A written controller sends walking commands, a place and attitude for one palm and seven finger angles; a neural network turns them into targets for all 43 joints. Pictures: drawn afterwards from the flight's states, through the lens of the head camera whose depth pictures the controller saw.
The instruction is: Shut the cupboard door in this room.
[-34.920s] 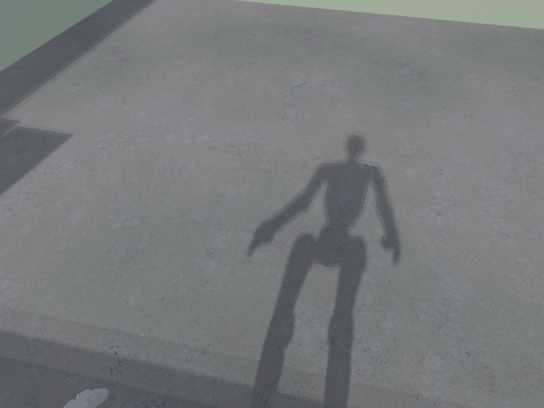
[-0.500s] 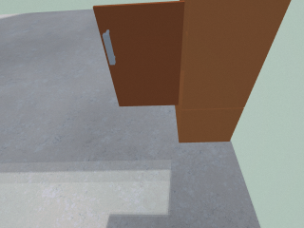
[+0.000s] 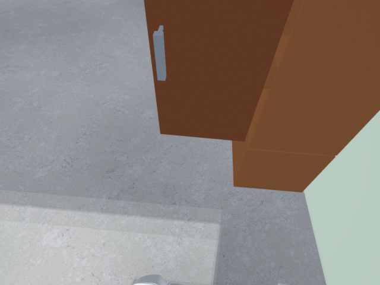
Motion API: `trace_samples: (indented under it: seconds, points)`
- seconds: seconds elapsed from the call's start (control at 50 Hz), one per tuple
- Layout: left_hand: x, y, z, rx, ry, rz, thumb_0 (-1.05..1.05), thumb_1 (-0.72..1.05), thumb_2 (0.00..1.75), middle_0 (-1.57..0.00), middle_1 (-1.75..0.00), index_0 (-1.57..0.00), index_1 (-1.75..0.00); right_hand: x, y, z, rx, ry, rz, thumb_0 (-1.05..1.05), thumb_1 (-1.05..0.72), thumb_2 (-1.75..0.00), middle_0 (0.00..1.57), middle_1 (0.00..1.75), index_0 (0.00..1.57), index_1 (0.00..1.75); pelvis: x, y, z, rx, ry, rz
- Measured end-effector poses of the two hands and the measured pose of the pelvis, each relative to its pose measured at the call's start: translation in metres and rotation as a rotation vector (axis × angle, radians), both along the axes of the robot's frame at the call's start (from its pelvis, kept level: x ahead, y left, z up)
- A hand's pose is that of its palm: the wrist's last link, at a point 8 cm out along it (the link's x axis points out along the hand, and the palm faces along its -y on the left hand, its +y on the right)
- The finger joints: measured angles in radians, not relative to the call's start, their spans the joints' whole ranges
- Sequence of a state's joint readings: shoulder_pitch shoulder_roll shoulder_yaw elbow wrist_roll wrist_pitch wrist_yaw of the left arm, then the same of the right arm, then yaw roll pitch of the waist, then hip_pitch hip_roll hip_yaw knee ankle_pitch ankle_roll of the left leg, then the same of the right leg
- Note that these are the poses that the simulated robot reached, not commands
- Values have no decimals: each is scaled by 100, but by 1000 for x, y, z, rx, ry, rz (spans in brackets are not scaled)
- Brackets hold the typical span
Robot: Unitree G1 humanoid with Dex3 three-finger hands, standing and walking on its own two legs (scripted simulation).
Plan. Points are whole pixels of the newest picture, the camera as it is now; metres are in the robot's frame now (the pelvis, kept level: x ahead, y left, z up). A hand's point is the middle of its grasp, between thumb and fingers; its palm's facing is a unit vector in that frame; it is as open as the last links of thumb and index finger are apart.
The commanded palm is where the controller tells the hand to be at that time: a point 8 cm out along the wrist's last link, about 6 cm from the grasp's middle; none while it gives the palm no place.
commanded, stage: take the last steps up to it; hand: left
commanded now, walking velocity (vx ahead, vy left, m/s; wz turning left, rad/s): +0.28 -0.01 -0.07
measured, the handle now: (161, 53) +0.71 +0.17 +0.08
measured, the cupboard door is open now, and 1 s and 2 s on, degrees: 89 89 89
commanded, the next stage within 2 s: come to a stop and stand still in 0.32 s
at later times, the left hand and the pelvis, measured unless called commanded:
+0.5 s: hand (150, 222) +0.27 +0.14 -0.14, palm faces -0.05 -0.97 -0.22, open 7.3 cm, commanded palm none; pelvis +0.16 -0.03 +0.01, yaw -2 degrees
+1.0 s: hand (113, 251) +0.20 +0.22 -0.16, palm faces +0.04 -0.98 -0.20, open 7.3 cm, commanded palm none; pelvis +0.17 +0.03 +0.02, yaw -3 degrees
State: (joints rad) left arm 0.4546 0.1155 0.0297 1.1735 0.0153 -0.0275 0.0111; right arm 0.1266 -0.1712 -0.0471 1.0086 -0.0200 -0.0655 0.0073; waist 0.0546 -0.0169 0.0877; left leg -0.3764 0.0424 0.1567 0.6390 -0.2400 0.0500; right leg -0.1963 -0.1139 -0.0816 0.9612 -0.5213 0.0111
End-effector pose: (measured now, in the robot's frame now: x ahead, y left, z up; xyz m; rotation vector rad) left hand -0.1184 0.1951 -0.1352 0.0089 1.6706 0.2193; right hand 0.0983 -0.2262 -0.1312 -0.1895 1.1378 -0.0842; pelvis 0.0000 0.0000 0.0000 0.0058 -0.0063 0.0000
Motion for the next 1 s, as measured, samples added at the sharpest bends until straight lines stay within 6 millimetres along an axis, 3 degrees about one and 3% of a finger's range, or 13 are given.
trace_samples:
  seconds: [0.1,0.2,0.32,0.42,0.46,0.54,0.66,0.8,0.88,1.0]
  points:
    - [109,39,4,49,-185,-91,1,91,89,-20,-30,-20,-30,15,10,15,-4,-36,-81,-1,-94,-90,21,30,20,30,31,9,14,9,-10,-25]
    - [225,55,19,92,-406,-155,0,91,89,-19,-30,-20,-30,8,2,17,-13,42,-117,-2,-95,-90,21,30,20,30,63,11,21,21,-7,-33]
    - [329,41,33,106,-542,-232,0,91,89,-19,-30,-20,-30,-14,0,4,26,203,-177,-1,-93,-90,20,30,20,30,104,-1,19,34,-9,-40]
    - [385,12,26,109,-573,-292,0,91,89,-20,-30,-20,-30,-20,-8,-16,73,331,-227,0,-92,-90,20,30,20,30,145,-24,5,35,-12,-48]
    - [391,1,22,102,-568,-288,0,91,89,-20,-30,-20,-30,-14,-13,-19,81,368,-228,0,-92,-90,20,30,20,30,154,-30,3,21,-15,-45]
    - [379,-13,22,88,-484,-256,0,91,89,-20,-30,-20,-30,17,-23,-14,69,366,-216,0,-92,-90,20,29,20,30,169,-35,11,10,-11,-43]
    - [366,3,24,127,-404,-214,-1,94,89,-20,-30,-21,-30,73,-29,-8,50,289,-174,0,-92,-90,20,29,20,30,177,-32,17,13,6,-42]
    - [343,36,11,119,-357,-171,0,92,89,-20,-30,-21,-30,129,-19,4,-8,149,-121,0,-92,-90,20,29,20,30,174,-9,13,-5,4,-40]
    - [330,58,-4,96,-337,-144,0,91,89,-20,-30,-20,-30,141,-2,12,-44,79,-100,0,-92,-90,20,29,20,30,172,10,8,-10,-11,-39]
    - [310,72,3,75,-294,-135,0,91,89,-20,-30,-20,-30,138,22,27,-51,69,-89,0,-92,-90,20,30,20,30,170,26,20,-19,-8,-46]
